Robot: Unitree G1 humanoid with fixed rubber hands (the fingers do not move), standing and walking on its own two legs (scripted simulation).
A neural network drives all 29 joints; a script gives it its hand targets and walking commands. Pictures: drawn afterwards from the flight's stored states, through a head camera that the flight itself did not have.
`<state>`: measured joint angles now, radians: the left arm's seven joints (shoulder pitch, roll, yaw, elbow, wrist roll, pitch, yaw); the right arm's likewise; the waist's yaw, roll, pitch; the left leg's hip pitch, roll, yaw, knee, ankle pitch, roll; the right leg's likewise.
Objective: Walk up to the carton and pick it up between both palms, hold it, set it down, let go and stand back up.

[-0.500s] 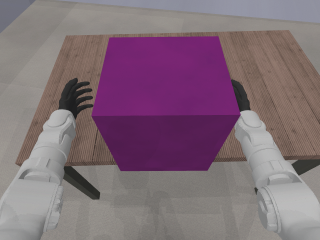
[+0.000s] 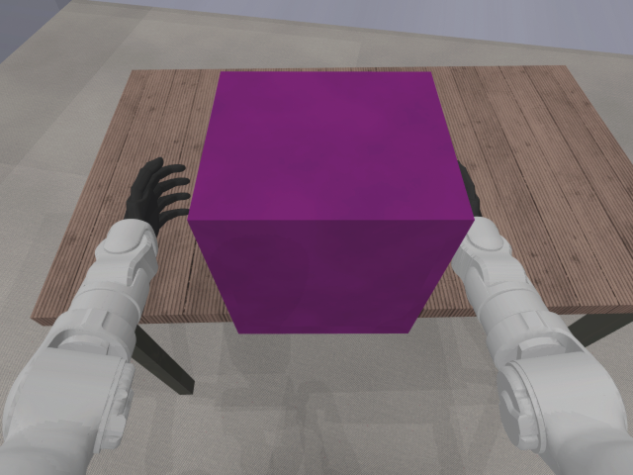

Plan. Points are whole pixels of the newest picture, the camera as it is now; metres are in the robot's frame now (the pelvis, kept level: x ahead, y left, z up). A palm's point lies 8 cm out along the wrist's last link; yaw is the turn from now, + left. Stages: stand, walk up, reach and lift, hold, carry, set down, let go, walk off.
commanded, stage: reach and lift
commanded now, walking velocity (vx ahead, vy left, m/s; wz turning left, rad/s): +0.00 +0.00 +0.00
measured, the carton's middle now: (324, 216) +0.45 -0.03 +0.04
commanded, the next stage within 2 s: none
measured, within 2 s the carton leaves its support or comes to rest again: leaves its support in 1.20 s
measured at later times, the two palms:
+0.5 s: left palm (188, 210) +0.46 +0.15 +0.07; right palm (455, 213) +0.43 -0.20 +0.06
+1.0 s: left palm (187, 217) +0.45 +0.15 +0.07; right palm (456, 219) +0.42 -0.20 +0.06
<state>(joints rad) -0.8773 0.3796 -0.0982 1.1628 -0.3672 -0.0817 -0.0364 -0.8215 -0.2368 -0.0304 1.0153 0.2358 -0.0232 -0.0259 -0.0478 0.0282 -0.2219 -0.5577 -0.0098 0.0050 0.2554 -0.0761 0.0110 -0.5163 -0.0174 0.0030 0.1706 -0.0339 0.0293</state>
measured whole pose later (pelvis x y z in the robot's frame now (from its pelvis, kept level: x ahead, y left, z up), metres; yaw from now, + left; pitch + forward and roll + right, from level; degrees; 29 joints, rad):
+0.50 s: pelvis +0.01 +0.00 +0.00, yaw +0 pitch +20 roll +0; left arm -0.89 0.18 0.14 1.18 -0.08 -0.11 0.05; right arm -0.79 -0.10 -0.27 0.95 -0.06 -0.01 -0.09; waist -0.04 0.03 -0.21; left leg -0.45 -0.01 0.01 0.14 -0.04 0.01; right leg -0.40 -0.02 0.01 0.02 0.02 0.02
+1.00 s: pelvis +0.03 -0.01 +0.01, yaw +2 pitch +18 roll +0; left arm -0.74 0.11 0.28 1.01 0.05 -0.09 -0.02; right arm -0.61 0.00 -0.34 0.73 -0.18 0.04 -0.06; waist -0.05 0.03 -0.22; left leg -0.30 -0.01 -0.02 -0.03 0.02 0.00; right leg -0.26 -0.01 -0.03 -0.09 0.04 0.01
